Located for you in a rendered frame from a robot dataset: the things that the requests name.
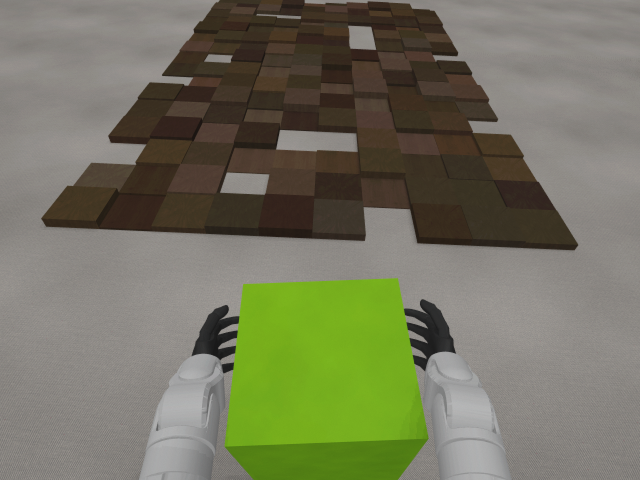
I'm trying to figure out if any robot left forearm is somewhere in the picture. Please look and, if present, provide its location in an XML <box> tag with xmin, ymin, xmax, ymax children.
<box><xmin>139</xmin><ymin>354</ymin><xmax>225</xmax><ymax>480</ymax></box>

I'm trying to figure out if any carton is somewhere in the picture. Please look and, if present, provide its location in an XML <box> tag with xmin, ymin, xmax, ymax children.
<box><xmin>224</xmin><ymin>278</ymin><xmax>429</xmax><ymax>480</ymax></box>

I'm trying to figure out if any robot right forearm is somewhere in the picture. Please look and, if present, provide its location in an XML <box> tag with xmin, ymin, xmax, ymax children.
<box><xmin>423</xmin><ymin>352</ymin><xmax>512</xmax><ymax>480</ymax></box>

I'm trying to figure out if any robot right hand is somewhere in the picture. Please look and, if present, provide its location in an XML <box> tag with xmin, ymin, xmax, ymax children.
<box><xmin>404</xmin><ymin>299</ymin><xmax>456</xmax><ymax>371</ymax></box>

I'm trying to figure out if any robot left hand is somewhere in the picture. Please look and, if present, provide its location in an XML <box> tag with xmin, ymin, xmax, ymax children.
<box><xmin>192</xmin><ymin>305</ymin><xmax>239</xmax><ymax>373</ymax></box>

